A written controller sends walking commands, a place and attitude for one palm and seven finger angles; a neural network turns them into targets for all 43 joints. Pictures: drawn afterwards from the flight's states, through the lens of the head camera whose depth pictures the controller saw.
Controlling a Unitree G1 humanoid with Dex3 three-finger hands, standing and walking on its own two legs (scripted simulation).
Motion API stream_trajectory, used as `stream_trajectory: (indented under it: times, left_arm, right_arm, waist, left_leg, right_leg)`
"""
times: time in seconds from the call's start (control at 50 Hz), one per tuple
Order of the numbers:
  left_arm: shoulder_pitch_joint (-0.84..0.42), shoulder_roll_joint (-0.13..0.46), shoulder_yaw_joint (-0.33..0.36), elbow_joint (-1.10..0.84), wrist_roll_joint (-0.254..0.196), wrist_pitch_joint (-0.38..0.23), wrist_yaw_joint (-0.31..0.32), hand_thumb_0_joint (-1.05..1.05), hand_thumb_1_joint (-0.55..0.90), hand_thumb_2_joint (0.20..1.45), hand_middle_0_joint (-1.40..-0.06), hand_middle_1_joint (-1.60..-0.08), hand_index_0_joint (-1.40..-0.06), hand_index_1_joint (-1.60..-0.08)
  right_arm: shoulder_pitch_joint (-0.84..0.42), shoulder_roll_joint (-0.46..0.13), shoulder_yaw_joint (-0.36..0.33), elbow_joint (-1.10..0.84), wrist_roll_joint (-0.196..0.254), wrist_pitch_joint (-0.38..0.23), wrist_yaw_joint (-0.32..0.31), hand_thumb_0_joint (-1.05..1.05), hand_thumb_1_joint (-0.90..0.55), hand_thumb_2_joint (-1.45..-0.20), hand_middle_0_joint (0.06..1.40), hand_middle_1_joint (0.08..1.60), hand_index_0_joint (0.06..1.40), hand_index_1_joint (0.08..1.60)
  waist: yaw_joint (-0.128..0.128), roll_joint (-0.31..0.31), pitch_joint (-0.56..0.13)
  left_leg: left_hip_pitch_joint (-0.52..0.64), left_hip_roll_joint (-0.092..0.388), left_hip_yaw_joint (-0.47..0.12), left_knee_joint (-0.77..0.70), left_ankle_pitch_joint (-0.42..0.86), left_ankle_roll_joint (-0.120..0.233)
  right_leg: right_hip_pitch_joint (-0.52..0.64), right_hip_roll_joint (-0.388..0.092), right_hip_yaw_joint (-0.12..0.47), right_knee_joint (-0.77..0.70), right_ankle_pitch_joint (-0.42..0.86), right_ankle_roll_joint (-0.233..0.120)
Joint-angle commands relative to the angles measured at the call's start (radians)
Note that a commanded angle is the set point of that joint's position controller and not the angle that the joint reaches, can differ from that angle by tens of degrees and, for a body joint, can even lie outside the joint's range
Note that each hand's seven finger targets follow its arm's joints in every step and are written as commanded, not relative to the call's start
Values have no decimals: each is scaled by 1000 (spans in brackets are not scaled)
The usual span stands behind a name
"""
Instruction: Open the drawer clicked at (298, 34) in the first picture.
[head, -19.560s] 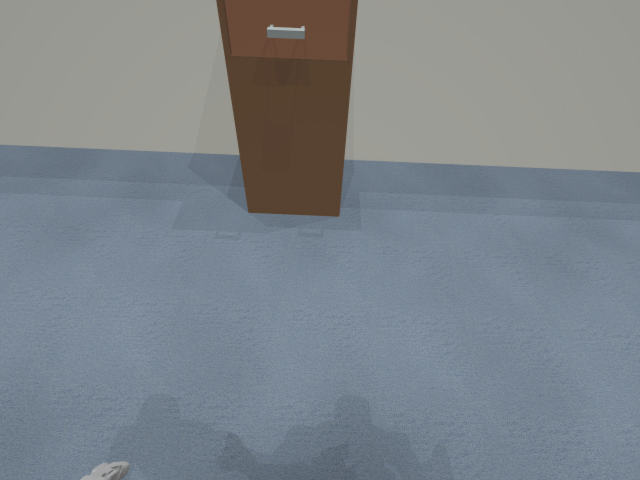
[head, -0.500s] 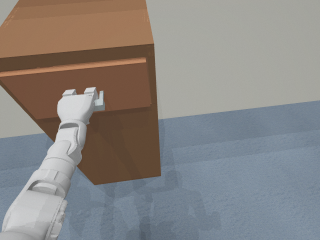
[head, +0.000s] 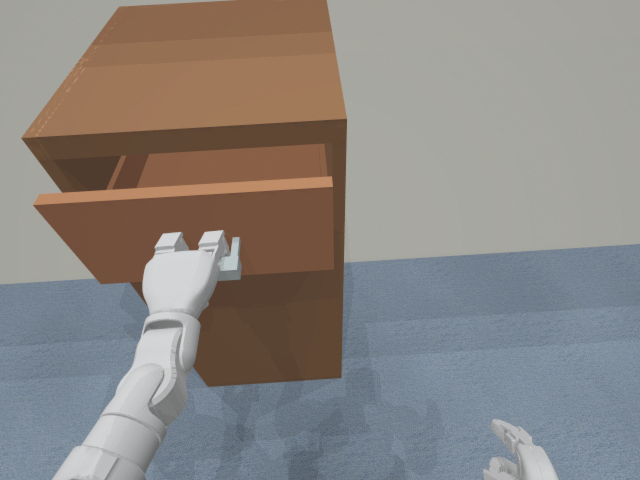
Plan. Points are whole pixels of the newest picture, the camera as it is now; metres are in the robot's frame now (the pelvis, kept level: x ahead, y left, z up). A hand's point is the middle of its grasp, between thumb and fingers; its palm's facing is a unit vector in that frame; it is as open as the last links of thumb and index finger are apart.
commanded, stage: pull the drawer open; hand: left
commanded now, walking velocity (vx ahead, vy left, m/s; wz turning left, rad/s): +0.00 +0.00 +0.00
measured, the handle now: (199, 258) +0.39 +0.20 +0.05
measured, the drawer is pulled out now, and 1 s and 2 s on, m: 0.08 0.21 0.30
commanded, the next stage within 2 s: open the thumb to release the handle in 1.78 s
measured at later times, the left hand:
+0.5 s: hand (197, 300) +0.33 +0.20 +0.03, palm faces +0.01 -0.05 -1.00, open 5.5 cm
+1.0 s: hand (184, 392) +0.21 +0.18 +0.03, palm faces +0.06 -0.13 -0.99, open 5.7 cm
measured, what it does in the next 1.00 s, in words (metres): stands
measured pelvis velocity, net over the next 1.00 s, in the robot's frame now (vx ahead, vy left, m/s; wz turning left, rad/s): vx -0.01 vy -0.01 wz -0.01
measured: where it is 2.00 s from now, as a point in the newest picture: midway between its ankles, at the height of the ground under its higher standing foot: outside the picture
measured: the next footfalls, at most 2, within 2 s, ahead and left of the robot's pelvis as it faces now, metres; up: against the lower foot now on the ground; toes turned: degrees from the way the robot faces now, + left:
none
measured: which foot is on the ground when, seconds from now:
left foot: down 0.00-1.00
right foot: down 0.00-1.00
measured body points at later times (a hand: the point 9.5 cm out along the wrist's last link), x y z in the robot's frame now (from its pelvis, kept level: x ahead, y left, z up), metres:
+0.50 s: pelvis -0.02 -0.02 +0.00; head +0.01 -0.05 +0.45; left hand +0.33 +0.20 +0.08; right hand +0.12 -0.27 -0.13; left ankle -0.05 +0.10 -0.72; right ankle -0.03 -0.12 -0.72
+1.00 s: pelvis -0.01 -0.01 +0.00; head -0.01 -0.05 +0.45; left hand +0.20 +0.18 +0.08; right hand +0.23 -0.21 -0.08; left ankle -0.05 +0.10 -0.72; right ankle -0.03 -0.12 -0.72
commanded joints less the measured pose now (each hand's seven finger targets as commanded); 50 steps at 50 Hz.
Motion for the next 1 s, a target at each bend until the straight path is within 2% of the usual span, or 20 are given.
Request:
stream_trajectory:
  times: [0.0,0.02,0.06,0.14,0.18,0.24,0.3,0.32,0.34,0.36,0.42,0.5,0.52,0.54,0.6,0.7,0.8,0.82,0.9,0.98]
  left_arm:
    - [-386,161,103,-147,25,52,22,0,900,900,-400,-1350,-400,-1350]
    - [-409,157,94,-159,19,50,14,0,900,900,-400,-1350,-400,-1350]
    - [-412,127,69,-114,6,50,-2,0,900,900,-400,-1350,-400,-1350]
    - [-435,178,120,-77,-1,15,-20,0,900,900,-400,-1350,-400,-1350]
    - [-440,146,98,-59,-4,-10,-24,0,900,900,-400,-1350,-400,-1350]
    - [-444,194,139,-32,5,-45,-20,0,900,900,-400,-1350,-400,-1350]
    - [-466,171,120,-26,16,-74,-7,0,900,900,-400,-1350,-400,-1350]
    - [-469,191,138,-25,20,-80,-1,0,900,900,-400,-1350,-400,-1350]
    - [-426,169,125,-32,16,-81,1,0,900,900,-400,-1350,-400,-1350]
    - [-402,184,142,-42,12,-85,6,0,900,900,-400,-1350,-400,-1350]
    - [-223,159,148,-120,-9,-87,11,0,900,900,-400,-1350,-400,-1350]
    - [-31,132,151,-261,-52,-83,10,0,900,900,-400,-1350,-400,-1350]
    - [47,159,183,-291,-53,-78,12,0,900,900,-400,-1350,-400,-1350]
    - [93,120,148,-328,-56,-70,12,0,900,900,-400,-1350,-400,-1350]
    - [210,118,151,-447,-46,-46,27,0,900,900,-400,-1350,-400,-1350]
    - [293,103,130,-559,-16,-4,53,0,900,900,-400,-1350,-400,-1350]
    - [275,82,92,-586,12,16,60,0,900,900,-400,-1350,-400,-1350]
    - [283,73,81,-611,13,15,59,0,900,900,-400,-1350,-400,-1350]
    - [349,44,40,-639,14,7,46,0,900,900,-400,-1350,-400,-1350]
    - [426,62,58,-665,14,-14,30,0,900,900,-400,-1350,-400,-1350]
  right_arm:
    - [-47,-101,-29,-102,0,-21,-27,0,-900,-900,200,300,200,300]
    - [-53,-102,-32,-100,-1,-17,-30,0,-900,-900,200,300,200,300]
    - [-61,-94,-25,-99,-2,-11,-36,0,-900,-900,200,300,200,300]
    - [-74,-94,-18,-104,-7,-8,-53,0,-900,-900,200,300,200,300]
    - [-77,-87,-16,-107,-8,-15,-56,0,-900,-900,200,300,200,300]
    - [-73,-90,-15,-109,-10,-22,-62,0,-900,-900,200,300,200,300]
    - [-62,-85,-19,-103,-11,-33,-59,0,-900,-900,200,300,200,300]
    - [-58,-90,-23,-103,-12,-35,-59,0,-900,-900,200,300,200,300]
    - [-57,-85,-25,-109,-11,-40,-56,0,-900,-900,200,300,200,300]
    - [-55,-87,-27,-109,-11,-41,-54,0,-900,-900,200,300,200,300]
    - [-68,-88,-36,-132,-11,-54,-39,0,-900,-900,200,300,200,300]
    - [-88,-91,-39,-156,-3,-69,-21,0,-900,-900,200,300,200,300]
    - [-103,-96,-39,-165,-1,-70,-16,0,-900,-900,200,300,200,300]
    - [-106,-91,-36,-169,0,-71,-9,0,-900,-900,200,300,200,300]
    - [-127,-92,-37,-179,-1,-74,8,0,-900,-900,200,300,200,300]
    - [-157,-86,-31,-184,-9,-72,26,0,-900,-900,200,300,200,300]
    - [-182,-75,-20,-177,-15,-64,27,0,-900,-900,200,300,200,300]
    - [-189,-75,-18,-180,-16,-63,27,0,-900,-900,200,300,200,300]
    - [-209,-57,-5,-188,-20,-62,33,0,-900,-900,200,300,200,300]
    - [-228,-44,11,-197,-23,-61,35,0,-900,-900,200,300,200,300]
  waist:
    - [-11,2,-287]
    - [-12,12,-325]
    - [-13,-19,-299]
    - [-7,-86,-287]
    - [-10,-84,-266]
    - [1,-80,-255]
    - [-3,-61,-261]
    - [-4,-59,-268]
    - [9,-32,-275]
    - [12,-45,-285]
    - [42,-49,-341]
    - [49,-94,-301]
    - [63,-92,-299]
    - [57,-79,-277]
    - [56,-54,-246]
    - [51,-14,-213]
    - [38,-39,-162]
    - [42,-18,-165]
    - [49,-67,-143]
    - [66,-87,-114]
  left_leg:
    - [188,24,39,-30,637,-31]
    - [213,24,40,-26,661,-34]
    - [200,20,37,-27,630,-31]
    - [154,11,47,-36,546,-17]
    - [137,7,49,-35,517,-14]
    - [99,-1,56,-39,452,-9]
    - [91,-2,55,-36,435,-9]
    - [92,-1,54,-35,437,-10]
    - [95,-2,59,-38,427,-9]
    - [90,-2,57,-39,421,-9]
    - [98,0,59,-35,488,-9]
    - [71,5,62,-52,486,-5]
    - [70,6,60,-57,508,-8]
    - [75,8,63,-58,514,-8]
    - [97,15,61,-56,536,-12]
    - [128,20,53,-51,525,-15]
    - [144,22,39,-50,473,-16]
    - [156,22,36,-52,485,-18]
    - [158,16,37,-44,465,-13]
    - [141,8,42,-47,431,-10]
  right_leg:
    - [139,12,-73,-16,449,-50]
    - [152,11,-68,-17,462,-50]
    - [149,9,-75,-17,452,-47]
    - [186,3,-62,-24,469,-43]
    - [175,0,-62,-25,459,-43]
    - [186,-4,-49,-29,437,-42]
    - [168,-3,-49,-23,414,-45]
    - [170,-1,-46,-25,409,-47]
    - [173,-4,-45,-27,399,-46]
    - [187,-2,-41,-26,400,-47]
    - [247,-3,-33,-16,473,-47]
    - [278,-8,-25,-17,526,-35]
    - [291,-6,-20,-17,528,-39]
    - [278,-8,-28,-15,530,-37]
    - [244,-2,-29,-16,504,-40]
    - [199,9,-37,-12,432,-48]
    - [154,20,-46,-13,354,-50]
    - [158,23,-42,-15,355,-53]
    - [161,19,-45,-11,365,-45]
    - [179,18,-30,-15,372,-45]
